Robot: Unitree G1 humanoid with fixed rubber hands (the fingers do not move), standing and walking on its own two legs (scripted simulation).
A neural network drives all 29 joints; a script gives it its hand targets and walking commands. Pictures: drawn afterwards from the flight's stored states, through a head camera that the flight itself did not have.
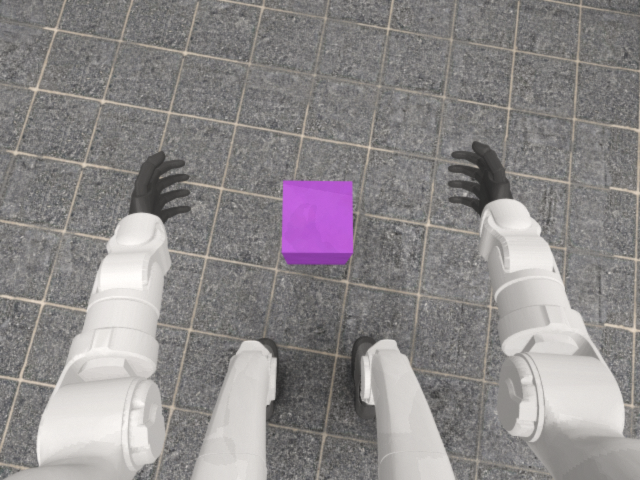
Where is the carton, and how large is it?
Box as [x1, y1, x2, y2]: [282, 181, 352, 264]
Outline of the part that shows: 283,181 282,253 287,263 344,264 352,253 351,181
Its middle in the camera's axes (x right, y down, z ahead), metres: -0.01 -0.04 +0.98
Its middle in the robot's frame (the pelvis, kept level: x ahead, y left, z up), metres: +0.50 +0.00 -0.57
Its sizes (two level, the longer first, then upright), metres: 0.167 0.159 0.218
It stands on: the floor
